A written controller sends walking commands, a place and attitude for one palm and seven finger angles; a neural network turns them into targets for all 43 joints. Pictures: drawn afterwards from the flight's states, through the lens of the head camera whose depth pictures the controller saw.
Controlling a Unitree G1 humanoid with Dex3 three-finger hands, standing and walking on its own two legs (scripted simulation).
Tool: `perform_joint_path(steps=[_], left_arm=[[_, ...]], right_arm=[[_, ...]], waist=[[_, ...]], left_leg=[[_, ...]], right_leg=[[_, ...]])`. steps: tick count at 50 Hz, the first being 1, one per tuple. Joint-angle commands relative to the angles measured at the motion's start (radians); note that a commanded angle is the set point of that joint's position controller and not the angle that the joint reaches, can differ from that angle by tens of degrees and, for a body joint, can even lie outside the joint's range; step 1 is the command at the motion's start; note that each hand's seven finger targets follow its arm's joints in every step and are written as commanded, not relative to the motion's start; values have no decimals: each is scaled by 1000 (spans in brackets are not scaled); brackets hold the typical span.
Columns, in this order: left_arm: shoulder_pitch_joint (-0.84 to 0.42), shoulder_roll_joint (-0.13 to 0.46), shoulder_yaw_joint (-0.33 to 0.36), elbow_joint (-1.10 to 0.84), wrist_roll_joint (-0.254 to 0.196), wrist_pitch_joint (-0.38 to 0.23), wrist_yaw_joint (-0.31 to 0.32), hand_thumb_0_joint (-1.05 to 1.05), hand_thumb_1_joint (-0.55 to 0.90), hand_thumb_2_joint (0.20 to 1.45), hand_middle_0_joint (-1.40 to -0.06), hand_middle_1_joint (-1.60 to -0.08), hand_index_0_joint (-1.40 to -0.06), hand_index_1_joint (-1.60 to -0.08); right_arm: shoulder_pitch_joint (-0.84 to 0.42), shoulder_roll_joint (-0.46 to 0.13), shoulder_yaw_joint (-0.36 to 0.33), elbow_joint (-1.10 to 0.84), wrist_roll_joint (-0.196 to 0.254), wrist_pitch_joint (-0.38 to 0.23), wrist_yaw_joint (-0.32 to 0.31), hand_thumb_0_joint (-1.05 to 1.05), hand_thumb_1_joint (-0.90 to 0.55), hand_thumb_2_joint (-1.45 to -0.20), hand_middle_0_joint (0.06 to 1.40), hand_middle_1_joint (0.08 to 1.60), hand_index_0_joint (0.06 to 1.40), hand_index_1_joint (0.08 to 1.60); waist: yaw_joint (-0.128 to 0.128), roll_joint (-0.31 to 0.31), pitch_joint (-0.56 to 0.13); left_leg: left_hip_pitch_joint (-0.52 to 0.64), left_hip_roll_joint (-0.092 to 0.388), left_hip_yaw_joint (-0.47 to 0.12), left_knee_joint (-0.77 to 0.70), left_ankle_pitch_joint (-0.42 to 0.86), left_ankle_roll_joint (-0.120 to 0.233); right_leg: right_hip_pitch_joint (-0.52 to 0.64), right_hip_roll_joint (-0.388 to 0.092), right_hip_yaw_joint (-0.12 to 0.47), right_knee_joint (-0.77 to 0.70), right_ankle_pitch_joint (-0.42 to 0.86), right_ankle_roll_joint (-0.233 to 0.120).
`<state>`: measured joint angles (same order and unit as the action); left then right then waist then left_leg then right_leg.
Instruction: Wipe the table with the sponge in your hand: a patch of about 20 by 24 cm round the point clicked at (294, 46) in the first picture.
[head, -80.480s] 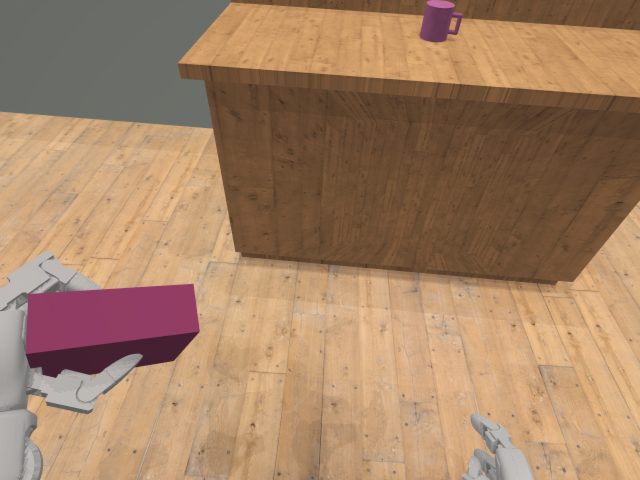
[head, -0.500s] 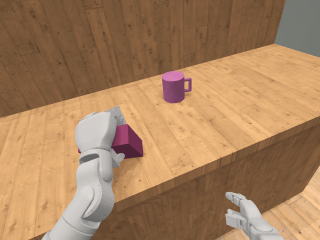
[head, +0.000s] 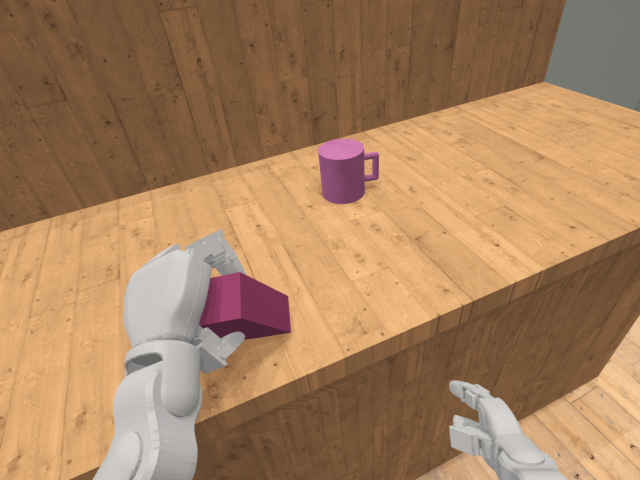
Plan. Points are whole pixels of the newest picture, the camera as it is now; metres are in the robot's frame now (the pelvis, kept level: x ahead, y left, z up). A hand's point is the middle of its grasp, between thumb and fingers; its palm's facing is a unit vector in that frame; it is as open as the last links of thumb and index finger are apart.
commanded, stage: slide back across to the middle lane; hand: left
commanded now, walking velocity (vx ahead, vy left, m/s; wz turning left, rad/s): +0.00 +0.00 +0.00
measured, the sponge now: (231, 316) +0.27 +0.15 +0.12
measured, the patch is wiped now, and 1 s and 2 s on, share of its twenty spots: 0.85 0.85 0.85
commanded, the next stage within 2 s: wipe forward along the middle lane in 0.52 s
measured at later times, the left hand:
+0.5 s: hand (154, 315) +0.21 +0.19 +0.19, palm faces +0.39 -0.43 -0.82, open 9.1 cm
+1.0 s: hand (143, 295) +0.24 +0.23 +0.18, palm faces +0.31 -0.26 -0.91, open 9.0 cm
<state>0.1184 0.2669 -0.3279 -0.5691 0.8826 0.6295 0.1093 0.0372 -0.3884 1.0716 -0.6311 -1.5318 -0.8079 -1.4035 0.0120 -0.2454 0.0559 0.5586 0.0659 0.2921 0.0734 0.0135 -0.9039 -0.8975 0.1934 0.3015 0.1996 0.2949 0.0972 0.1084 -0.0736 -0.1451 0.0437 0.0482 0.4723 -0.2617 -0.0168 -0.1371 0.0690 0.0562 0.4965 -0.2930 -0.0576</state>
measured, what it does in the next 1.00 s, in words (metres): stands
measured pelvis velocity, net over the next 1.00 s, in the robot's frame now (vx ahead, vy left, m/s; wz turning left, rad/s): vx -0.02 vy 0.01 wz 0.01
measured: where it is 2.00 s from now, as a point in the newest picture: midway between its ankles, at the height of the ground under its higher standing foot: outside the picture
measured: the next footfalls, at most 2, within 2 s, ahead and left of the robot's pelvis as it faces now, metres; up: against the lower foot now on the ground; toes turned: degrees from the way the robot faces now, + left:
none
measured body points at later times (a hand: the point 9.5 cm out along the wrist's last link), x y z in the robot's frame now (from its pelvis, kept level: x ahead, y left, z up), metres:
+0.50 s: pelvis -0.01 +0.01 +0.00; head -0.06 -0.04 +0.44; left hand +0.18 +0.21 +0.24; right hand +0.23 -0.18 -0.07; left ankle +0.00 +0.14 -0.74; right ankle -0.01 -0.09 -0.74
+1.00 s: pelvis -0.02 +0.01 +0.00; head -0.06 -0.04 +0.45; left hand +0.22 +0.24 +0.23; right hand +0.24 -0.17 -0.07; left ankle +0.00 +0.14 -0.74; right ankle -0.01 -0.09 -0.74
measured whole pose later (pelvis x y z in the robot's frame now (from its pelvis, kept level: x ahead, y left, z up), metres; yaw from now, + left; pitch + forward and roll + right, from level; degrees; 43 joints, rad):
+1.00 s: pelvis -0.02 +0.01 +0.00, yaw +1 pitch -4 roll +0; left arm -0.01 0.42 -0.17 -0.43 0.82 0.66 -0.02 -0.03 -0.44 1.09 -0.74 -1.42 -0.86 -1.36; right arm 0.02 -0.25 0.10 0.59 0.07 0.20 -0.03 0.01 -0.90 -0.90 0.20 0.30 0.20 0.30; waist 0.10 0.11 -0.06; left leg -0.16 0.03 0.04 0.44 -0.22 -0.01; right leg -0.14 0.05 0.05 0.46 -0.25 -0.04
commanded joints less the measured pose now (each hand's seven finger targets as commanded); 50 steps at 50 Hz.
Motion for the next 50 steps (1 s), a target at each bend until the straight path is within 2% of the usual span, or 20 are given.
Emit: perform_joint_path(steps=[1,2,6,7,10,11,14,16,17,21,22,26,27,31,35,36,39,41,42,50], left_arm=[[-68,124,91,-155,-46,17,-33,0,100,1300,-1200,-1600,-1200,-1600],[-61,85,61,-142,-47,25,-35,0,100,1300,-1200,-1600,-1200,-1600],[-38,178,159,-214,-66,27,-37,0,100,1300,-1200,-1600,-1200,-1600],[-36,111,97,-209,-67,36,-41,0,100,1300,-1200,-1600,-1200,-1600],[-34,127,108,-227,-83,39,-48,0,100,1300,-1200,-1600,-1200,-1600],[-50,191,173,-264,-86,35,-43,0,100,1300,-1200,-1600,-1200,-1600],[-5,171,166,-248,-96,45,-50,0,100,1300,-1200,-1600,-1200,-1600],[-13,248,245,-293,-99,42,-45,0,100,1300,-1200,-1600,-1200,-1600],[3,205,210,-278,-105,47,-48,0,100,1300,-1200,-1600,-1200,-1600],[-8,284,294,-309,-117,44,-50,0,100,1300,-1200,-1600,-1200,-1600],[-25,228,237,-284,-117,46,-55,0,100,1300,-1200,-1600,-1200,-1600],[-76,299,297,-295,-116,30,-55,0,100,1300,-1200,-1600,-1200,-1600],[-95,247,248,-278,-116,30,-60,0,100,1300,-1200,-1600,-1200,-1600],[-186,321,294,-269,-101,16,-62,0,100,1300,-1200,-1600,-1200,-1600],[-267,282,249,-78,-77,21,-76,0,100,1300,-1200,-1600,-1200,-1600],[-288,332,285,-90,-68,20,-74,0,100,1300,-1200,-1600,-1200,-1600],[-280,291,254,-9,-54,27,-88,0,100,1300,-1200,-1600,-1200,-1600],[-263,361,314,-8,-42,31,-92,0,100,1300,-1200,-1600,-1200,-1600],[-267,302,270,-3,-46,35,-99,0,100,1300,-1200,-1600,-1200,-1600],[-323,336,277,125,-19,52,-118,0,100,1300,-1200,-1600,-1200,-1600]], right_arm=[[-274,-64,-23,-207,4,-50,-9,0,-900,-900,200,300,200,300],[-272,-59,-25,-212,4,-48,-12,0,-900,-900,200,300,200,300],[-270,-65,-22,-214,3,-42,-14,0,-900,-900,200,300,200,300],[-271,-59,-21,-222,2,-36,-13,0,-900,-900,200,300,200,300],[-262,-62,-21,-217,1,-34,-17,0,-900,-900,200,300,200,300],[-263,-66,-19,-224,2,-41,-18,0,-900,-900,200,300,200,300],[-257,-65,-20,-227,1,-36,-25,0,-900,-900,200,300,200,300],[-262,-68,-19,-230,0,-41,-27,0,-900,-900,200,300,200,300],[-261,-60,-18,-236,1,-41,-27,0,-900,-900,200,300,200,300],[-262,-67,-15,-231,5,-51,-35,0,-900,-900,200,300,200,300],[-267,-60,-14,-234,5,-56,-39,0,-900,-900,200,300,200,300],[-267,-67,-13,-223,6,-91,-56,0,-900,-900,200,300,200,300],[-273,-59,-11,-229,4,-99,-61,0,-900,-900,200,300,200,300],[-273,-65,-5,-216,2,-133,-76,0,-900,-900,200,300,200,300],[-259,-71,-3,-184,2,-146,-102,0,-900,-900,200,300,200,300],[-262,-71,1,-191,6,-158,-102,0,-900,-900,200,300,200,300],[-263,-75,1,-176,4,-155,-107,0,-900,-900,200,300,200,300],[-266,-80,2,-174,3,-155,-104,0,-900,-900,200,300,200,300],[-272,-74,3,-183,5,-153,-103,0,-900,-900,200,300,200,300],[-266,-90,5,-148,5,-151,-119,0,-900,-900,200,300,200,300]], waist=[[12,-144,-49],[9,-152,-66],[20,-115,-70],[15,-102,-95],[11,-113,-55],[18,-98,-60],[20,-130,-66],[29,-113,-66],[26,-115,-80],[27,-93,-47],[19,-94,-50],[21,-78,-24],[19,-83,-32],[19,-71,-22],[4,-125,10],[10,-100,5],[16,-118,-29],[26,-107,-52],[23,-110,-78],[14,-133,-47]], left_leg=[[55,-43,-19,-13,269,74],[50,-46,-15,-9,285,74],[55,-41,-23,-12,299,69],[49,-43,-18,-16,312,68],[53,-39,-23,-21,297,67],[53,-36,-25,-23,282,68],[49,-41,-27,-21,300,67],[49,-39,-29,-20,291,67],[40,-44,-25,-17,304,67],[45,-43,-31,-25,268,64],[42,-47,-26,-26,256,64],[57,-46,-31,-41,198,64],[51,-51,-29,-43,190,65],[64,-52,-33,-63,139,65],[43,-59,-26,-78,87,61],[45,-55,-32,-85,72,62],[39,-61,-29,-85,111,58],[36,-59,-30,-82,133,58],[29,-63,-26,-79,158,58],[28,-64,-26,-73,161,59]], right_leg=[[-37,-11,112,-101,262,-13],[-23,-14,90,-87,278,-12],[-17,-5,113,-81,299,-18],[4,-8,85,-60,308,-19],[-28,-2,78,-79,274,-16],[-29,2,103,-80,255,-20],[-17,0,92,-79,272,-17],[-22,2,117,-83,257,-21],[-7,-4,97,-70,273,-19],[-45,2,124,-102,200,-19],[-42,-5,100,-99,178,-16],[-81,-4,121,-144,69,-13],[-75,-8,95,-140,53,-12],[-101,-8,117,-176,-39,-12],[-115,-13,85,-199,-93,-7],[-122,-10,103,-197,-111,-12],[-78,-12,75,-185,-47,-11],[-59,-12,91,-174,-13,-13],[-30,-15,67,-155,31,-12],[-53,-20,61,-169,61,-5]])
